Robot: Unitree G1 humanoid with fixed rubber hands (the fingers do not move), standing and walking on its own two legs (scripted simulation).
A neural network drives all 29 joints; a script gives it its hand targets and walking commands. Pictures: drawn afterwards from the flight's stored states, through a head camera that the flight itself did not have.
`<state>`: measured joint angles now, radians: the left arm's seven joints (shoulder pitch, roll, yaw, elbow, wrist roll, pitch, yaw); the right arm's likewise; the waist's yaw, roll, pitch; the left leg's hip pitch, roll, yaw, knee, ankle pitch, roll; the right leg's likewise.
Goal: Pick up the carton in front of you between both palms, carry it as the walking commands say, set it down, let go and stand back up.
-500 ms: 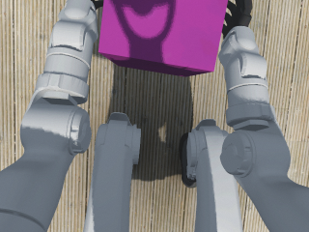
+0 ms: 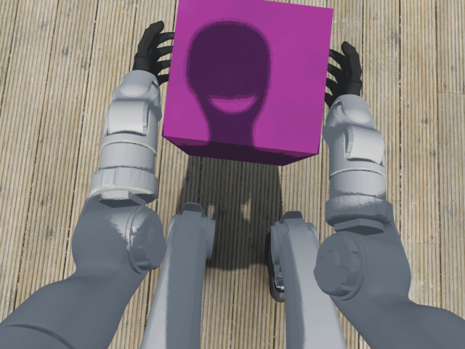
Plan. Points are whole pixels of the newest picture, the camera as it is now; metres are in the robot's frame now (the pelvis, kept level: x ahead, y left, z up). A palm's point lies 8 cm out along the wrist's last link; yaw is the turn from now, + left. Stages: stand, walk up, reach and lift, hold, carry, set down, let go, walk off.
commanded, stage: reach and lift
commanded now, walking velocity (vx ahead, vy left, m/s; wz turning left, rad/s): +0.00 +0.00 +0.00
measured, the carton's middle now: (243, 99) +0.50 +0.03 -0.13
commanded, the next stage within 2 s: none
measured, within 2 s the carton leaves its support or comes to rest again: neither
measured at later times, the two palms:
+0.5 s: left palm (106, 54) +0.44 +0.17 +0.11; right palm (426, 81) +0.44 -0.13 +0.11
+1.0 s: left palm out of the picture +0.39 +0.16 +0.26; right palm out of the picture +0.40 -0.14 +0.26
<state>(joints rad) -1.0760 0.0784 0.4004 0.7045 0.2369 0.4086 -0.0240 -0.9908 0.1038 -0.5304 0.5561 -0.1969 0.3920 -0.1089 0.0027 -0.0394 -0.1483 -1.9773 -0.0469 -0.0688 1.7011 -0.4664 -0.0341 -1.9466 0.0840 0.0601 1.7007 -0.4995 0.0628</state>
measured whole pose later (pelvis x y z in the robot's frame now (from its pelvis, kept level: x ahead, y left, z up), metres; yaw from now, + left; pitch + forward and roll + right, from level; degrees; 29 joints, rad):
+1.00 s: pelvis +0.09 -0.01 +0.25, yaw +2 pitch +7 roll +0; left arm -0.31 -0.14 0.29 0.44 0.25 0.49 0.01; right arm -0.31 0.16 -0.30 0.43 -0.23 0.48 -0.03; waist 0.00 -0.01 -0.12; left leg -0.47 -0.02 -0.08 0.62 -0.27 -0.02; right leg -0.45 0.03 0.08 0.63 -0.30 0.01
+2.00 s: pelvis +0.10 +0.00 +0.27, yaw +2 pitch -5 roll +0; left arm -0.26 -0.15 0.22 0.28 0.28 0.69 0.00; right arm -0.27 0.15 -0.24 0.29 -0.28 0.67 0.01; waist 0.00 -0.01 0.02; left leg -0.09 -0.02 -0.08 0.37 -0.19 -0.01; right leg -0.07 0.01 0.08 0.38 -0.22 0.01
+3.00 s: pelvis +0.23 +0.00 +0.26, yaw -1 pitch +5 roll +1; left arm -0.13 -0.13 0.15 -0.29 0.11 1.19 0.08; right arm -0.18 0.14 -0.09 -0.22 -0.12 1.16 -0.08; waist 0.01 -0.01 -0.18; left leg -0.33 0.03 0.22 0.48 -0.23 0.04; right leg -0.33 -0.05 -0.07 0.84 -0.48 -0.01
